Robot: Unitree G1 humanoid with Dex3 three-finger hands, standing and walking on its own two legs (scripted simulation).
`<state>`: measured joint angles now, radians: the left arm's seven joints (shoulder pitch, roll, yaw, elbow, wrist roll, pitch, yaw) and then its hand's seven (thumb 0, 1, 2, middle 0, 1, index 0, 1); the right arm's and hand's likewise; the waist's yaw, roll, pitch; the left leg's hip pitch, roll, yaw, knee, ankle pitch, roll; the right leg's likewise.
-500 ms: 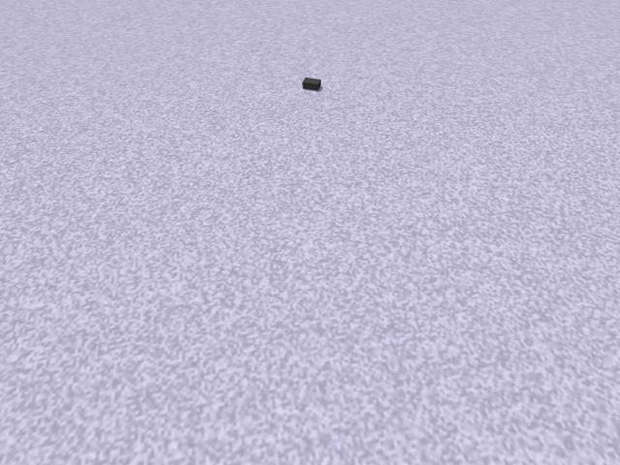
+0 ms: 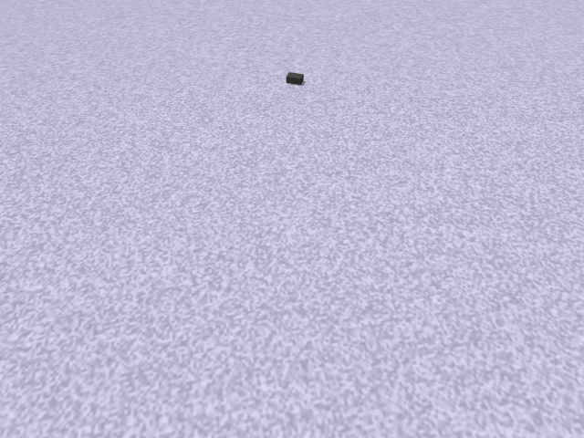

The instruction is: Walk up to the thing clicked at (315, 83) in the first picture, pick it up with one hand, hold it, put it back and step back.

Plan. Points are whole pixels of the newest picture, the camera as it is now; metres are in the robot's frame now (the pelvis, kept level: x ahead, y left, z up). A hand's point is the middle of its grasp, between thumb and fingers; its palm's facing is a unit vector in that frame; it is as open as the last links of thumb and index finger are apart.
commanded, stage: stand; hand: left
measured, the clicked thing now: (294, 78) +2.34 -0.01 -0.76
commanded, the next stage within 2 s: walk up in 0.62 s
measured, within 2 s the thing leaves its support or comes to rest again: neither
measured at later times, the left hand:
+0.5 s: hand out of the picture +0.08 +0.25 -0.16, palm faces -0.03 -0.94 -0.34, open 7.3 cm
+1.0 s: hand (153, 401) +0.20 +0.23 -0.13, palm faces -0.06 -0.89 -0.45, open 7.3 cm
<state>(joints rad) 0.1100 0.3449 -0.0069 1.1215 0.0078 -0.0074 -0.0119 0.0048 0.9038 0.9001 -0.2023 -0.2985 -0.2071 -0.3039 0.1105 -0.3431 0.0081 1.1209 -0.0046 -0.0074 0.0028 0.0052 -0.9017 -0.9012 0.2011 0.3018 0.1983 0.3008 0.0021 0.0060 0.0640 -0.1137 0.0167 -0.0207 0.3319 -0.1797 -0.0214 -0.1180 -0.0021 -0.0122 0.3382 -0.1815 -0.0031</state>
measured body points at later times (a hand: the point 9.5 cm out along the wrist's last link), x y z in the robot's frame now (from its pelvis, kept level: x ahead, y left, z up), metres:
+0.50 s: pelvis +0.01 +0.00 +0.00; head +0.02 +0.00 +0.45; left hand +0.09 +0.30 -0.13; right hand +0.08 -0.30 -0.13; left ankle +0.00 +0.13 -0.75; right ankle +0.00 -0.12 -0.75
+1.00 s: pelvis +0.10 -0.07 -0.02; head +0.08 -0.09 +0.43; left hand +0.20 +0.28 -0.10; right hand +0.13 -0.42 -0.15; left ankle +0.02 +0.09 -0.70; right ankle +0.11 -0.19 -0.75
